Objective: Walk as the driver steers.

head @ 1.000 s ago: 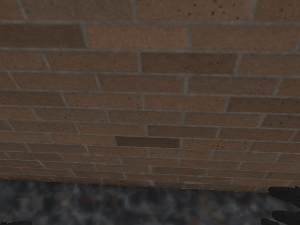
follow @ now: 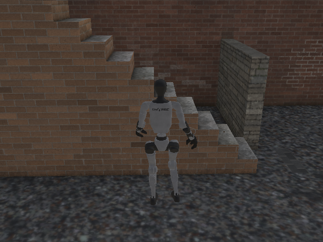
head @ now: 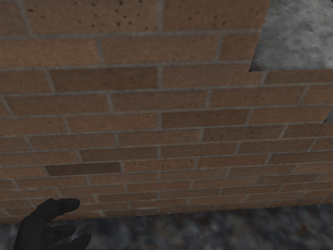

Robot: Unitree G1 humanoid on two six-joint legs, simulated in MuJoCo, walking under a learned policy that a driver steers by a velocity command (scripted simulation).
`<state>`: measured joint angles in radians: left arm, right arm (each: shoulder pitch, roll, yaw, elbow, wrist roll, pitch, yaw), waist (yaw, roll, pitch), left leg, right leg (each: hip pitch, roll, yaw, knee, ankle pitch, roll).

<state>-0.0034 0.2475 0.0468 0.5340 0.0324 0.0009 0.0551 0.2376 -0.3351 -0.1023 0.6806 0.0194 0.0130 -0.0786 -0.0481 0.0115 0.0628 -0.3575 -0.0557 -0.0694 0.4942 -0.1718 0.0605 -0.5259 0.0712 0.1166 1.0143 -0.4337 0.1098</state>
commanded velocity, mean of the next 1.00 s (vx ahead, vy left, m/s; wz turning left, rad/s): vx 0.16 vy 0.28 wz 0.54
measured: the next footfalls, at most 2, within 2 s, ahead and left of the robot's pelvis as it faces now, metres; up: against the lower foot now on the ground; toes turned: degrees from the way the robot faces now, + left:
right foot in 0.14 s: +0.08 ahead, -0.14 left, +0.00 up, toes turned +16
left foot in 0.72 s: -0.20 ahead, +0.20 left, +0.00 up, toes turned +35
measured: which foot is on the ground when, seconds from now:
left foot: down 0.00-0.14, up 0.16-0.70, down 0.72-1.00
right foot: up 0.00-0.12, down 0.14-0.70, up 0.72-1.00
